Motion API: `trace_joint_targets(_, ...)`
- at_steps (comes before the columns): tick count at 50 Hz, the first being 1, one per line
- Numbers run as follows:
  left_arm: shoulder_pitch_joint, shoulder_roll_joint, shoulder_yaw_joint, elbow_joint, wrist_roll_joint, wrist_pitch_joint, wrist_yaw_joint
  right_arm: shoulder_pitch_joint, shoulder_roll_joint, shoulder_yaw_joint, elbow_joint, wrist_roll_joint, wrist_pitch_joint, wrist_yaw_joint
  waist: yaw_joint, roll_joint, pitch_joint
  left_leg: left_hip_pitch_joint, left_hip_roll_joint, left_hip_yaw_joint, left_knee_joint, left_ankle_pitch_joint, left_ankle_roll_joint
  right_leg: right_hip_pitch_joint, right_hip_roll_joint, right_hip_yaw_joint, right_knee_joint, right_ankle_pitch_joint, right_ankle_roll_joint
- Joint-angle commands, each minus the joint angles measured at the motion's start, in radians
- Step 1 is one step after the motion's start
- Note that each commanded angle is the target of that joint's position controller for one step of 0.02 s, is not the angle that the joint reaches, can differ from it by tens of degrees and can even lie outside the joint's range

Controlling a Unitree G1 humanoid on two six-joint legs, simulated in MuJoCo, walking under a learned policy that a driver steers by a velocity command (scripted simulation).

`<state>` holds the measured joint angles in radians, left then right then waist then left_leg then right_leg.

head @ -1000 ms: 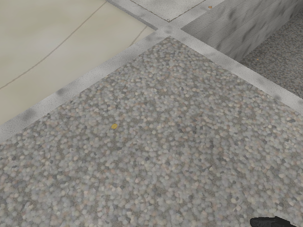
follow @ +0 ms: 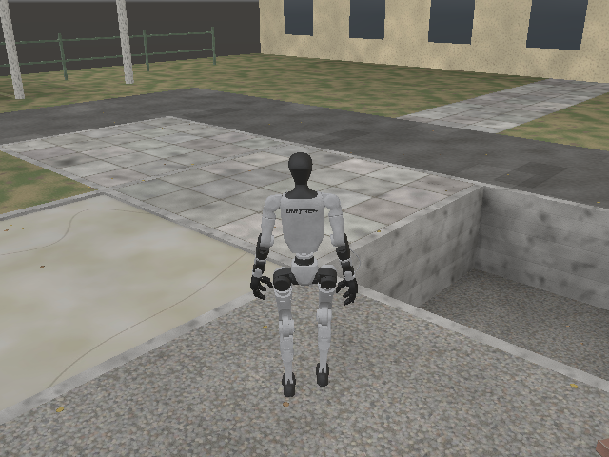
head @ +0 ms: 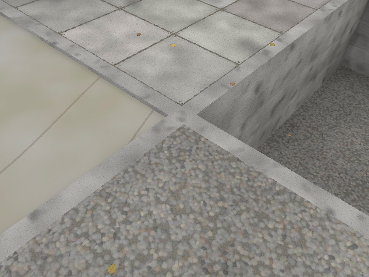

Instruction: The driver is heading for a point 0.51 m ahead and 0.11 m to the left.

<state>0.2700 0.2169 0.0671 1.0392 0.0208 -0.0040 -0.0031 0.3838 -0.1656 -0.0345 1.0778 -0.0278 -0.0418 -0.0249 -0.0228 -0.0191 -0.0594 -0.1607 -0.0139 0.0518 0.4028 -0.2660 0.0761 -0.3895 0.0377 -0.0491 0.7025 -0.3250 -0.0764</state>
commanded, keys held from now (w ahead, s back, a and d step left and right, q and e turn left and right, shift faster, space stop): w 0.36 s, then w+q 0.34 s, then no key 0.30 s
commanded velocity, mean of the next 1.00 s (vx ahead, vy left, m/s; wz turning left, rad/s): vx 0.41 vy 0.00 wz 0.17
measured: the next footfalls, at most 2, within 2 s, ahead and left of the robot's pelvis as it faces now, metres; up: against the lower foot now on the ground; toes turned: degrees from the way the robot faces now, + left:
right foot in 0.40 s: +0.32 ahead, -0.12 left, +0.00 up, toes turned -5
left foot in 0.90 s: +0.57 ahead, +0.07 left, +0.00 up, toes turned +15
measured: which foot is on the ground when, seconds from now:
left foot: down 0.00-0.40, up 0.42-0.88, down 0.90-1.00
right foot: up 0.00-0.38, down 0.40-0.88, up 0.90-1.00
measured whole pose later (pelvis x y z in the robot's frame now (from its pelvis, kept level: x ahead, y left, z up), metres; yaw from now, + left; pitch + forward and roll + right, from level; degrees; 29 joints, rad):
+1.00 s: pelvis +0.45 -0.01 -0.02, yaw +11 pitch +0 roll -1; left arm 0.34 0.16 0.03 1.03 0.00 -0.05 0.03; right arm 0.12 -0.17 -0.04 0.95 -0.01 -0.06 0.00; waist 0.02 -0.01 0.10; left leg -0.37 -0.05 0.11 0.52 -0.15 0.12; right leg -0.29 -0.02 -0.07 1.12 -0.53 -0.02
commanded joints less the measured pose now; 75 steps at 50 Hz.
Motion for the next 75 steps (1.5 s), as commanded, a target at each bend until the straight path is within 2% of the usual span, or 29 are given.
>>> trace_joint_targets(1,-0.092,0.074,0.011,-0.091,0.014,-0.035,-0.029,0.031,-0.145,-0.029,-0.024,0.012,-0.023,-0.004,0.037,0.114,0.214,0.068,0.305,-0.429,-0.385,-0.387,0.104,-0.356,-0.061,0.069,0.17,0.079,0.025)
trace_joint_targets(6,-0.174,0.031,0.005,-0.108,0.018,-0.03,-0.034,0.148,-0.099,-0.02,0.003,0.011,-0.056,0.002,0.001,0.102,0.174,0.157,0.232,-0.248,-0.34,-0.054,0.104,-0.387,-0.083,0.014,0.202,0.194,0.067)
trace_joint_targets(14,-0.391,0.017,-0.017,-0.207,0.005,-0.04,-0.034,0.226,-0.116,-0.021,0.018,0.001,-0.063,0.001,-0.066,0.148,0.196,0.223,0.231,-0.145,-0.247,0.382,0.117,-0.288,-0.069,-0.058,-0.064,0.196,0.046)
trace_joint_targets(17,-0.326,0.039,-0.011,-0.207,0.002,-0.05,-0.024,0.187,-0.141,-0.028,0.017,0.0,-0.06,0.0,-0.016,0.158,0.169,0.216,0.246,-0.11,-0.139,0.653,0.092,-0.106,-0.026,-0.081,-0.144,0.137,-0.01)
trace_joint_targets(19,-0.056,0.081,0.015,-0.122,0.002,-0.067,-0.006,0.153,-0.153,-0.03,0.013,0.011,-0.056,0.004,0.103,0.106,0.03,0.144,0.197,-0.058,0.159,0.839,0.057,0.255,0.023,-0.09,-0.234,0.188,-0.053)
trace_joint_targets(20,0.121,0.147,0.037,-0.087,0.026,-0.08,0.007,0.134,-0.134,-0.022,-0.011,0.02,-0.057,0.008,0.174,0.05,-0.083,-0.06,0.155,-0.041,0.412,0.569,0.039,0.528,-0.139,0.082,-0.249,0.089,-0.091)
trace_joint_targets(21,0.22,0.257,0.059,-0.076,0.045,-0.08,0.008,0.227,-0.004,0.003,-0.044,0.054,-0.053,0.018,0.139,-0.2,-0.243,-0.4,-0.004,0.02,0.787,-0.156,-0.005,0.808,-0.478,0.574,-0.346,-0.049,-0.197)
trace_joint_targets(22,0.174,0.224,0.056,-0.08,0.014,-0.064,0.003,0.174,-0.113,-0.03,-0.031,0.033,-0.049,0.013,0.141,-0.085,-0.224,-0.447,-0.006,-0.114,0.91,-0.209,0.017,0.685,-0.477,0.7,-0.449,-0.11,-0.204)
trace_joint_targets(23,0.046,0.164,0.036,-0.099,0.008,-0.066,0.001,0.088,-0.116,-0.036,-0.059,0.027,-0.047,0.015,0.086,-0.047,-0.054,-0.48,0.053,-0.119,0.914,-0.113,0.027,0.53,-0.437,0.522,-0.462,-0.108,-0.166)
trace_joint_targets(24,-0.023,0.094,0.018,-0.109,0.006,-0.076,-0.004,0.045,-0.093,-0.032,-0.066,0.022,-0.05,0.019,0.065,-0.013,0.034,-0.449,0.087,-0.113,0.863,-0.039,0.029,0.387,-0.391,0.394,-0.502,-0.006,-0.136)
trace_joint_targets(27,-0.018,0.019,-0.007,-0.079,0.002,-0.099,0.008,0.058,-0.051,-0.038,-0.059,-0.005,-0.013,0.037,0.002,-0.053,0.095,-0.356,0.114,-0.103,0.779,0.01,0.018,0.235,-0.3,0.167,-0.541,0.186,-0.069)
trace_joint_targets(32,0.08,0.045,-0.006,-0.052,-0.002,-0.12,0.019,-0.104,-0.041,-0.04,-0.134,-0.007,0.02,0.057,-0.004,-0.047,0.138,-0.509,0.124,-0.064,0.699,0.139,0.004,0.271,-0.287,0.008,-0.562,0.376,-0.063)
trace_joint_targets(38,0.158,0.055,-0.019,-0.026,-0.003,-0.115,0.028,-0.316,-0.015,-0.01,-0.214,-0.001,0.007,0.07,0.03,-0.037,0.189,-0.388,0.053,0.067,0.302,0.281,0.005,0.273,-0.247,-0.148,-0.506,0.764,-0.045)
trace_joint_targets(40,0.192,0.074,-0.018,-0.006,-0.003,-0.108,0.035,-0.295,-0.027,-0.008,-0.208,-0.006,0.001,0.062,0.026,-0.055,0.158,-0.326,0.015,0.089,0.248,0.254,0.022,0.343,-0.259,-0.158,-0.431,0.938,-0.043)
trace_joint_targets(43,0.164,0.1,-0.012,-0.005,-0.003,-0.092,0.044,-0.116,-0.082,-0.027,-0.147,-0.017,-0.016,0.048,-0.046,-0.09,0.063,-0.146,-0.05,0.077,0.162,0.191,0.075,0.409,-0.26,-0.152,-0.181,1.078,-0.041)
trace_joint_targets(44,0.15,0.104,-0.01,-0.008,-0.013,-0.084,0.042,-0.03,-0.103,-0.036,-0.116,-0.029,-0.03,0.043,-0.095,-0.062,0.024,-0.019,-0.045,0.058,0.029,0.325,0.093,0.371,-0.236,-0.166,-0.016,0.955,-0.022)
trace_joint_targets(45,0.165,0.083,-0.016,-0.031,-0.023,-0.082,0.039,0.048,-0.184,-0.054,-0.101,-0.044,-0.042,0.035,-0.115,0.021,-0.069,0.196,0.114,-0.076,0.063,0.763,0.133,0.216,-0.185,-0.175,0.233,0.588,0.008)
trace_joint_targets(46,0.326,-0.04,-0.041,-0.033,-0.061,-0.069,0.031,0.051,-0.241,-0.063,-0.097,-0.031,-0.041,0.029,-0.026,0.221,-0.253,0.498,0.451,-0.404,0.173,1.417,0.329,-0.047,-0.023,-0.123,0.586,-0.372,0.042)
trace_joint_targets(47,0.304,0.027,-0.023,-0.008,-0.049,-0.047,0.035,0.074,-0.204,-0.051,-0.106,0.026,-0.03,0.028,-0.049,0.055,-0.337,0.424,0.443,-0.412,0.122,1.341,0.352,-0.015,-0.039,0.065,0.606,-0.308,0.054)
trace_joint_targets(48,0.217,0.018,-0.023,-0.035,-0.034,-0.042,0.032,-0.037,-0.177,-0.043,-0.122,0.031,-0.019,0.018,-0.033,0.096,-0.189,0.283,0.399,-0.351,0.025,1.05,0.333,-0.076,-0.055,0.065,0.589,-0.256,0.06)
trace_joint_targets(49,0.146,0.012,-0.024,-0.045,-0.008,-0.042,0.031,-0.124,-0.121,-0.025,-0.132,0.03,-0.014,0.012,-0.009,0.066,-0.04,0.132,0.344,-0.292,-0.048,0.869,0.277,-0.09,-0.083,0.066,0.512,-0.197,0.064)
trace_joint_targets(51,0.159,0.002,-0.019,-0.03,0.017,-0.019,0.027,-0.181,-0.067,-0.003,-0.13,0.028,-0.013,-0.002,0.049,0.052,0.031,-0.053,0.263,-0.177,-0.111,0.786,0.2,0.036,-0.103,0.066,0.378,-0.119,0.075)
trace_joint_targets(54,0.206,-0.041,-0.025,0.003,0.007,0.011,0.032,-0.172,-0.091,0.0,-0.119,0.007,-0.023,-0.001,0.079,0.053,-0.003,-0.11,0.221,-0.116,-0.121,0.736,0.17,0.137,-0.08,0.043,0.247,-0.089,0.081)
trace_joint_targets(57,0.144,-0.025,-0.025,-0.001,0.007,0.029,0.044,-0.158,-0.104,0.003,-0.105,0.001,-0.018,0.005,0.058,0.111,0.005,-0.123,0.204,-0.126,-0.159,0.424,0.146,0.149,-0.083,0.036,0.089,-0.053,0.078)
trace_joint_targets(63,0.117,-0.032,-0.035,0.027,0.006,0.023,0.046,-0.162,-0.108,0.002,-0.083,0.017,0.024,-0.001,0.054,0.083,0.09,-0.216,0.193,-0.195,-0.2,-0.14,0.085,0.265,-0.077,0.011,-0.214,0.078,0.059)
trace_joint_targets(65,0.142,0.002,-0.037,0.031,0.021,0.004,0.049,-0.108,-0.088,0.002,-0.065,0.019,0.031,-0.002,0.036,0.019,0.13,-0.232,0.147,-0.178,-0.155,-0.145,0.009,0.295,-0.171,0.121,-0.358,0.133,0.042)
trace_joint_targets(66,0.099,0.035,-0.032,0.033,0.002,0.0,0.049,-0.071,-0.061,0.003,-0.064,0.035,0.033,0.003,-0.014,-0.095,0.166,-0.169,0.075,-0.113,-0.15,-0.054,-0.01,0.169,-0.188,0.166,-0.38,0.052,0.022)
trace_joint_targets(67,0.079,0.002,-0.04,0.034,-0.004,-0.008,0.044,-0.077,-0.062,0.005,-0.05,0.031,0.033,0.005,-0.008,-0.11,0.166,-0.041,0.067,-0.095,-0.109,0.04,-0.015,0.075,-0.185,0.174,-0.427,-0.014,0.028)
trace_joint_targets(75,0.121,-0.018,-0.046,0.058,-0.007,-0.018,0.048,-0.067,-0.057,0.009,-0.006,0.023,0.028,-0.003,0.01,0.002,0.133,-0.004,0.099,-0.11,-0.104,0.104,-0.015,0.164,-0.146,0.124,-0.412,0.112,0.035)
